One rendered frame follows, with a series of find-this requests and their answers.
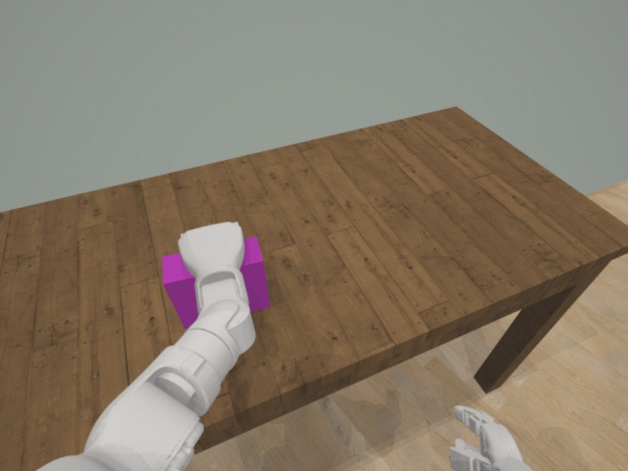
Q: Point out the left robot upper arm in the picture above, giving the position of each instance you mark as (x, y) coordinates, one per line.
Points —
(151, 431)

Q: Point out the table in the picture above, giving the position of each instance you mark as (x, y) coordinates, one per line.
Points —
(378, 245)

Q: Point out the robot left forearm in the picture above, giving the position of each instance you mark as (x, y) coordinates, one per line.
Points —
(192, 370)

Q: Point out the sponge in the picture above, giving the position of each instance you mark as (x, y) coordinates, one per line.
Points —
(179, 282)

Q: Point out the robot left hand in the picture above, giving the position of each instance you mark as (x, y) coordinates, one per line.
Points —
(210, 246)

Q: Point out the robot right hand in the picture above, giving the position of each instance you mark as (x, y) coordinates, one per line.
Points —
(495, 441)

